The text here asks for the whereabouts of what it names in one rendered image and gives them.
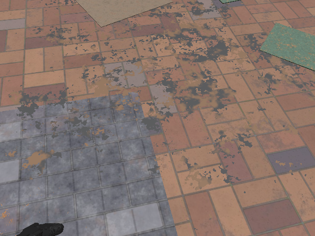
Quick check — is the robot left hand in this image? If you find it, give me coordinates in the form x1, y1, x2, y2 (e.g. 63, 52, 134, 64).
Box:
17, 222, 64, 236

